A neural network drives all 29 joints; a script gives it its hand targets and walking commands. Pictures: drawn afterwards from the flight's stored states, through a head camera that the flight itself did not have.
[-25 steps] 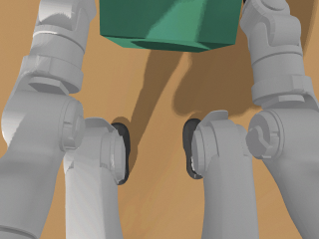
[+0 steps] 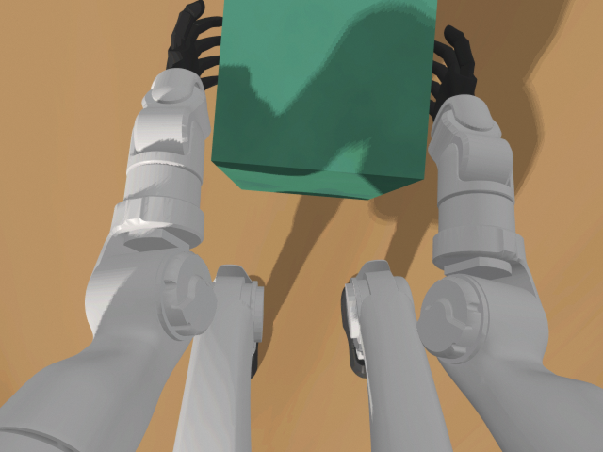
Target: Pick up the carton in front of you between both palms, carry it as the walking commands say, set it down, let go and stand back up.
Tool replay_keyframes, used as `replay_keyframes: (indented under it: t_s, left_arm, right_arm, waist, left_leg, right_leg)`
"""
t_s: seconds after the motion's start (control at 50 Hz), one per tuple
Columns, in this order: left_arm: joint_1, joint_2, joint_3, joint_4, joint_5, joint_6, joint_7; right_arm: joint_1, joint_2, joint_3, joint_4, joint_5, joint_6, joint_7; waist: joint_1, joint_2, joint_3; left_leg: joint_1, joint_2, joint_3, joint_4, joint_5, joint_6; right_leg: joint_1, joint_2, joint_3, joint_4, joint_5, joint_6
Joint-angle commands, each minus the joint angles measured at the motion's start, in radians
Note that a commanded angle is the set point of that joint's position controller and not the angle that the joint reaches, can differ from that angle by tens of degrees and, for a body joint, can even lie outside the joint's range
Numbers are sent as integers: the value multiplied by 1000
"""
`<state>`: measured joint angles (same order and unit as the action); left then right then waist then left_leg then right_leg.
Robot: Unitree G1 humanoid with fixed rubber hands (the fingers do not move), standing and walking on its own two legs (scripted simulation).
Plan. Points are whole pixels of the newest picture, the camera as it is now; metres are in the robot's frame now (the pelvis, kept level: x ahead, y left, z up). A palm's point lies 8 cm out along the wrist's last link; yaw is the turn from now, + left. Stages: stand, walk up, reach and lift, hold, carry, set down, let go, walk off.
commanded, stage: reach and lift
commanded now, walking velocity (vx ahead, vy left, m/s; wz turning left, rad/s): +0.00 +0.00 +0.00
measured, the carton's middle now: (316, 110) +0.52 -0.02 -0.13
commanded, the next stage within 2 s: none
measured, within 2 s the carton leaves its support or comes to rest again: neither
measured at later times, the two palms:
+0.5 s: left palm (108, 46) +0.48 +0.14 +0.09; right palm (539, 66) +0.46 -0.16 +0.09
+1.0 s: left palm out of the picture +0.42 +0.15 +0.24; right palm out of the picture +0.42 -0.15 +0.24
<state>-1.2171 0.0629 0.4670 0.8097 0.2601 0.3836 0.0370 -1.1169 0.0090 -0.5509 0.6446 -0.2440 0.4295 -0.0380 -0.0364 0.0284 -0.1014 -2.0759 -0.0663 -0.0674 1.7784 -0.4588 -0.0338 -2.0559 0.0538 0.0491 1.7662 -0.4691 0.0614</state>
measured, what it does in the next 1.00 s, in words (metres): rises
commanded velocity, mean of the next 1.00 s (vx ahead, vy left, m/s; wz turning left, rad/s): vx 0.00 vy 0.00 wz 0.00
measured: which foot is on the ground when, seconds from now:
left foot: down 0.00-1.00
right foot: down 0.00-1.00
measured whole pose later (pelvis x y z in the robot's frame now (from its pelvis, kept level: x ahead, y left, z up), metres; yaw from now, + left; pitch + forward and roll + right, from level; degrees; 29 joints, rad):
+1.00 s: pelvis +0.09 +0.00 +0.25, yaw +1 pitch +13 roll +0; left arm -0.39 -0.15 0.34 0.50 0.23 0.42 0.03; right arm -0.37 0.15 -0.33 0.48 -0.23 0.44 -0.01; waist -0.01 0.00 -0.14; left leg -0.70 -0.03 -0.07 0.80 -0.34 -0.01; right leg -0.69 0.02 0.07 0.80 -0.34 0.02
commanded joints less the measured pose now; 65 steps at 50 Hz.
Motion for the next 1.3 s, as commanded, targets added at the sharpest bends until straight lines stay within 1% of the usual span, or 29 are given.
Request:
replay_keyframes:
  t_s: [0.0,0.06,0.12,0.22,0.3,0.44,0.58,0.74,0.86,0.98,1.08,1.16,1.22,1.28]
  left_arm:
    - [-619,-1101,-453,-26,-188,4,-254]
    - [-571,-1151,-522,-81,-220,23,-260]
    - [-509,-1189,-577,-117,-244,33,-264]
    - [-396,-1223,-615,-129,-252,28,-260]
    - [-307,-1237,-606,-114,-232,11,-249]
    - [-171,-1252,-584,-101,-188,-14,-240]
    - [-54,-1266,-615,-134,-178,-24,-246]
    - [93,-1273,-675,-196,-185,-18,-256]
    - [218,-1268,-705,-238,-184,0,-259]
    - [339,-1256,-743,-290,-194,41,-261]
    - [414,-1239,-782,-364,-210,94,-266]
    - [453,-1222,-806,-428,-225,146,-270]
    - [470,-1204,-770,-420,-212,182,-277]
    - [455,-1185,-717,-395,-187,203,-287]
  right_arm:
    - [-789,1028,581,-40,213,-18,270]
    - [-728,1059,637,-72,239,-1,277]
    - [-650,1078,671,-86,251,5,279]
    - [-519,1096,689,-75,247,-4,277]
    - [-428,1104,683,-54,232,-22,276]
    - [-302,1122,680,-37,201,-47,278]
    - [-179,1149,710,-50,187,-58,279]
    - [-22,1164,774,-95,185,-55,277]
    - [105,1168,810,-125,180,-40,272]
    - [223,1168,845,-173,186,-2,270]
    - [302,1149,881,-245,203,49,269]
    - [342,1136,903,-297,218,102,270]
    - [356,1119,870,-288,204,136,273]
    - [344,1104,813,-260,175,156,280]
  waist:
    - [-4,0,-1214]
    - [-11,3,-1264]
    - [-21,14,-1255]
    - [-29,36,-1156]
    - [-22,36,-1049]
    - [-6,12,-916]
    - [3,-6,-834]
    - [8,-16,-728]
    - [16,-24,-604]
    - [25,-28,-481]
    - [28,-22,-381]
    - [32,-27,-283]
    - [32,-34,-177]
    - [32,-32,-96]
  left_leg:
    - [692,-110,153,-207,111,28]
    - [773,-112,146,-237,166,21]
    - [826,-113,137,-272,210,12]
    - [880,-116,117,-347,235,3]
    - [929,-115,96,-422,228,5]
    - [1046,-108,66,-560,212,15]
    - [1190,-96,45,-694,227,24]
    - [1386,-79,19,-857,285,30]
    - [1540,-66,1,-988,354,32]
    - [1707,-53,-9,-1119,443,33]
    - [1833,-42,-11,-1219,493,29]
    - [1909,-34,-11,-1300,473,28]
    - [1924,-33,-7,-1346,396,34]
    - [1918,-29,-2,-1374,309,39]
  right_leg:
    - [645,115,-168,-195,128,-23]
    - [705,117,-165,-223,180,-20]
    - [753,118,-156,-257,225,-21]
    - [816,119,-134,-329,252,-28]
    - [859,119,-114,-402,241,-32]
    - [969,117,-84,-538,218,-39]
    - [1132,109,-53,-673,233,-46]
    - [1357,93,-15,-838,296,-54]
    - [1528,78,9,-971,368,-59]
    - [1689,63,23,-1104,455,-58]
    - [1819,53,27,-1209,503,-55]
    - [1896,47,27,-1293,480,-54]
    - [1904,42,24,-1343,405,-58]
    - [1896,37,20,-1370,319,-64]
